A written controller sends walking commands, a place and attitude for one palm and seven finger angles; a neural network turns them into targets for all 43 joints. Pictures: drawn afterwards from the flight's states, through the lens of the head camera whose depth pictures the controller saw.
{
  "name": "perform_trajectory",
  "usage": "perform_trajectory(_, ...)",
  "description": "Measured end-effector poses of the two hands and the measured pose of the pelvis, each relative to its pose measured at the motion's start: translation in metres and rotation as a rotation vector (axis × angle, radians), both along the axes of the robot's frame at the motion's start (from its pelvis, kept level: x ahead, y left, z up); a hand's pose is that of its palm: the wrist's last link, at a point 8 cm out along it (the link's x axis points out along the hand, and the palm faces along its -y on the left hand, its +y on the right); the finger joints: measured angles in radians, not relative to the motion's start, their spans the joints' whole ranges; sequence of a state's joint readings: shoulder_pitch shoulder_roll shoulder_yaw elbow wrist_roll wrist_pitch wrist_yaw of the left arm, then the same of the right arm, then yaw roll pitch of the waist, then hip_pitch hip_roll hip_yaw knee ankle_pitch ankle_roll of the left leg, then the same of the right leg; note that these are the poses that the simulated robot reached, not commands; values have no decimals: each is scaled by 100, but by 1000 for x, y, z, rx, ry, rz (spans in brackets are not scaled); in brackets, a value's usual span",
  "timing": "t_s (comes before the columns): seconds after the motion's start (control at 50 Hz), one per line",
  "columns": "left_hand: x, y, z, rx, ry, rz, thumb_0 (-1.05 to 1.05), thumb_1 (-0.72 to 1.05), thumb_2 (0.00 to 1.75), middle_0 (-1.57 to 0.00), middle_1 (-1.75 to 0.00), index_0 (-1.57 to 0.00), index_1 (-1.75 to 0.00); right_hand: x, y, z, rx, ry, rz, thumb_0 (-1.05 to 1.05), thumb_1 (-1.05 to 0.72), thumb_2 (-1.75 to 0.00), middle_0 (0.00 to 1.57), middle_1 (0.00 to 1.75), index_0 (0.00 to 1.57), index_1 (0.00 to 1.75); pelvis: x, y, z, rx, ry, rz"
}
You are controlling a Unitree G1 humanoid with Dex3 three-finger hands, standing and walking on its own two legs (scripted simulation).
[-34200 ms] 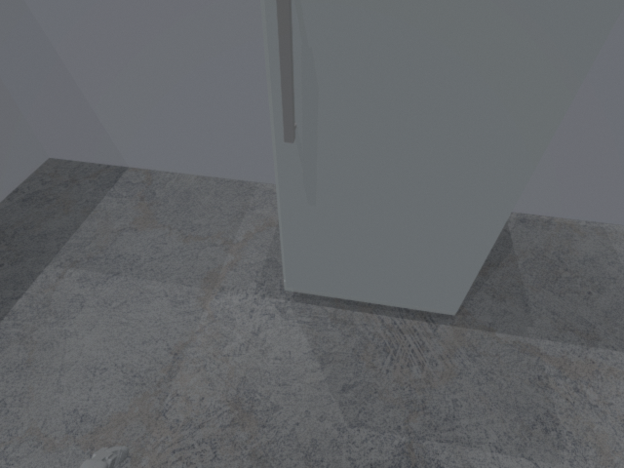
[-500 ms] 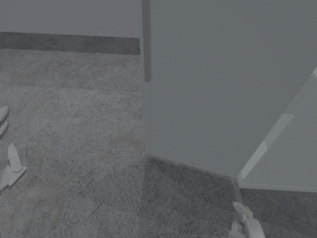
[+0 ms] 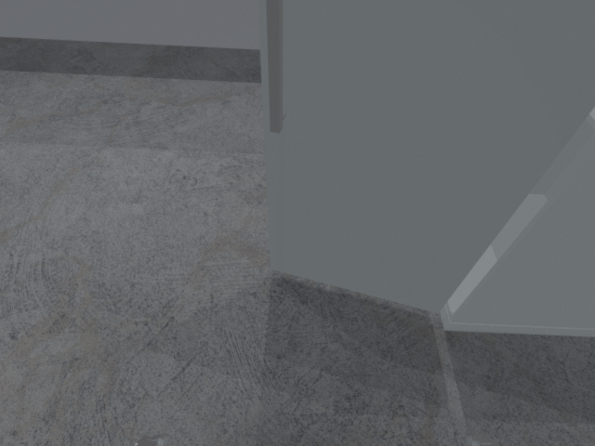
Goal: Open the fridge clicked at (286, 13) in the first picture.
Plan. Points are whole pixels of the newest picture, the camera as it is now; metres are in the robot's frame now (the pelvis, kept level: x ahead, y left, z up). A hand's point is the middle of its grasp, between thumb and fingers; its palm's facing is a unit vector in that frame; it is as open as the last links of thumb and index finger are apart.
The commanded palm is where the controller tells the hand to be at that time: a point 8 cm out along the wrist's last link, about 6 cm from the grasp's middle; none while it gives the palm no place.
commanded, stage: let the arm hang, fingers relaxed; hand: left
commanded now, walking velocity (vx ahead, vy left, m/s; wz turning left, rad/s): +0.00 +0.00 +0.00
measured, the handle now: (278, 44) +0.74 +0.06 +0.17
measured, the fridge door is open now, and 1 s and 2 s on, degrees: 76 76 76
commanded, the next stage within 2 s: look to check the result in 0.80 s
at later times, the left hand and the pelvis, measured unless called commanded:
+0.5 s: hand out of the picture +0.06 +0.27 -0.14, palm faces -0.01 -0.93 -0.37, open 7.4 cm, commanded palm none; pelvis +0.01 +0.01 +0.01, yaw +0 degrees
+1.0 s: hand out of the picture +0.13 +0.23 -0.14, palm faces -0.04 -0.95 -0.31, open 7.4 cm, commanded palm none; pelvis +0.04 +0.00 +0.02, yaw +0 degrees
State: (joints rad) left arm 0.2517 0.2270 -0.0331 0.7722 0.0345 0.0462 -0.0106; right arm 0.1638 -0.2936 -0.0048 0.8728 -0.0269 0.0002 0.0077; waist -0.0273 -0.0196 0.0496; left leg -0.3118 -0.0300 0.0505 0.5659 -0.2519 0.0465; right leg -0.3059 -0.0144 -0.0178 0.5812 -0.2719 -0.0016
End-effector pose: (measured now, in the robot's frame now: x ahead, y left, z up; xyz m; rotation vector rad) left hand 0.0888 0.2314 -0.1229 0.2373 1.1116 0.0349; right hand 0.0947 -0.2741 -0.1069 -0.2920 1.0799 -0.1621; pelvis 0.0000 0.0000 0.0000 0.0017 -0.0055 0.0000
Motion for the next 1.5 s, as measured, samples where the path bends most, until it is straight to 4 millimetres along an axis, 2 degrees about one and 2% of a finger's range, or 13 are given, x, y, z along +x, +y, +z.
perform_trajectory(0.04, -28, -9, -13, -35, 93, 28, 2, 91, 90, -20, -29, -20, -30, -25, -2, 0, -15, 86, -16, 1, -91, -90, 20, 30, 20, 30, -2, -1, 2, -6, -2, 2)
perform_trajectory(0.14, -77, 5, -20, -16, 231, 94, 1, 94, 90, -21, -30, -21, -30, -71, -2, -2, -26, 245, -55, 1, -91, -90, 20, 30, 20, 30, -5, -2, 7, -20, 0, 8)
perform_trajectory(0.2, -92, 22, -15, 23, 276, 120, 1, 93, 90, -21, -30, -21, -30, -86, 1, -5, -20, 286, -75, 1, -91, -90, 20, 30, 20, 30, -5, 0, 8, -25, 0, 9)
perform_trajectory(0.26, -95, 41, -7, 71, 289, 137, 1, 92, 90, -20, -30, -21, -30, -90, 4, -9, -7, 296, -87, 1, -91, -90, 20, 30, 20, 30, -3, 3, 10, -25, -1, 7)
perform_trajectory(0.34, -84, 63, 5, 129, 265, 148, 1, 91, 90, -20, -30, -20, -30, -83, 9, -13, 12, 279, -88, 1, -91, -90, 20, 30, 20, 30, -1, 7, 11, -21, -2, 5)
perform_trajectory(0.46, -46, 80, 19, 175, 179, 135, 1, 91, 90, -20, -29, -20, -30, -55, 11, -16, 28, 218, -74, 0, -91, -90, 20, 30, 20, 30, 6, 10, 13, -13, -5, 2)
perform_trajectory(0.62, 6, 71, 24, 158, 79, 95, 1, 91, 90, -20, -29, -20, -30, -12, 3, -8, 16, 140, -53, 0, -91, -90, 20, 30, 20, 30, 17, 9, 16, -6, -4, 0)
perform_trajectory(0.74, 29, 56, 21, 122, 52, 71, 1, 91, 90, -20, -29, -20, -30, 10, -7, 1, -10, 110, -47, 0, -91, -90, 20, 30, 20, 30, 27, 6, 17, -4, -3, 0)
perform_trajectory(0.9, 37, 45, 15, 102, 79, 67, 1, 90, 90, -20, -30, -20, -30, 21, -19, 6, -35, 124, -48, 0, -91, -90, 20, 30, 20, 30, 38, 1, 18, -3, 2, -1)
perform_trajectory(1.12, 34, 50, 18, 135, 124, 88, 1, 90, 90, -20, -30, -20, -30, 25, -22, 1, -26, 162, -54, 0, -91, -90, 20, 30, 20, 30, 50, -6, 19, -3, 4, -1)
perform_trajectory(1.28, 39, 50, 22, 152, 118, 93, 1, 90, 90, -20, -29, -20, -30, 29, -23, -2, -12, 161, -55, 0, -91, -90, 20, 30, 20, 30, 55, -10, 19, -2, 1, -3)
perform_trajectory(1.5, 50, 40, 22, 142, 88, 80, 1, 90, 90, -20, -29, -20, -30, 31, -30, 0, -17, 148, -62, 0, -91, -90, 20, 30, 20, 30, 56, -15, 19, -1, -5, -7)
